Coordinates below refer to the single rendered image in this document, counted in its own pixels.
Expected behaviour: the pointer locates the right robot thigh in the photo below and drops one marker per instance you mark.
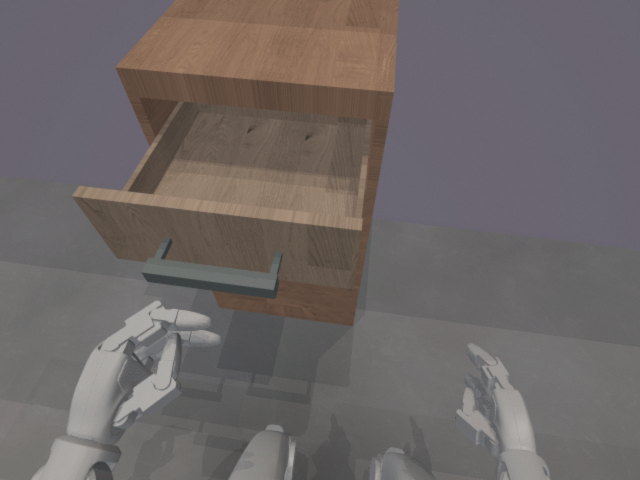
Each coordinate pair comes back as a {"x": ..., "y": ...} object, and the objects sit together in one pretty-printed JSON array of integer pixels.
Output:
[{"x": 397, "y": 466}]

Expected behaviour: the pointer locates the robot right hand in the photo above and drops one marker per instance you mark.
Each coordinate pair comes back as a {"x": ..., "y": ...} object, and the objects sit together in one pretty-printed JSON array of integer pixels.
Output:
[{"x": 504, "y": 423}]

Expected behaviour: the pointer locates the robot thigh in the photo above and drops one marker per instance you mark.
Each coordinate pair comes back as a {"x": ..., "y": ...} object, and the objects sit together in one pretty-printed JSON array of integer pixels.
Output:
[
  {"x": 270, "y": 455},
  {"x": 397, "y": 466}
]

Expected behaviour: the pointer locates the drawer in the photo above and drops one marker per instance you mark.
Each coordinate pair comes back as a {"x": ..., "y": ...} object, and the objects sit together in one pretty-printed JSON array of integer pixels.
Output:
[{"x": 232, "y": 185}]

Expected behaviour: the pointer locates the robot left hand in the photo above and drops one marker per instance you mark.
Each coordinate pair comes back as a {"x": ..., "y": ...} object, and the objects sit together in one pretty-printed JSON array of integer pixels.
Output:
[{"x": 100, "y": 409}]

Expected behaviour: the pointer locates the cabinet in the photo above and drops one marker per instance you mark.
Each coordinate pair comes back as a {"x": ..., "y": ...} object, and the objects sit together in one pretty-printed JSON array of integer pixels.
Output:
[{"x": 325, "y": 57}]

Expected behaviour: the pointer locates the robot right forearm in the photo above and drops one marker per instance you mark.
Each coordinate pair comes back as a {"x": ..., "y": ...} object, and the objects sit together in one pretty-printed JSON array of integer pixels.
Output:
[{"x": 521, "y": 465}]

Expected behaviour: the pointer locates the left robot thigh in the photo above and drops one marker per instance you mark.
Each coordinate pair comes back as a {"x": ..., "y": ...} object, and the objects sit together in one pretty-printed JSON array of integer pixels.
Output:
[{"x": 270, "y": 455}]

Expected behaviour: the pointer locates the handle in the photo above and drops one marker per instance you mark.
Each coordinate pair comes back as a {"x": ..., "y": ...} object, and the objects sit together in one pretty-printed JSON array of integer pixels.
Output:
[{"x": 214, "y": 278}]

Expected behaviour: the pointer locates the robot left forearm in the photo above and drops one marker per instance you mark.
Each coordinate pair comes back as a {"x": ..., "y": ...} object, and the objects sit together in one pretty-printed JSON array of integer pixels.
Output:
[{"x": 75, "y": 458}]

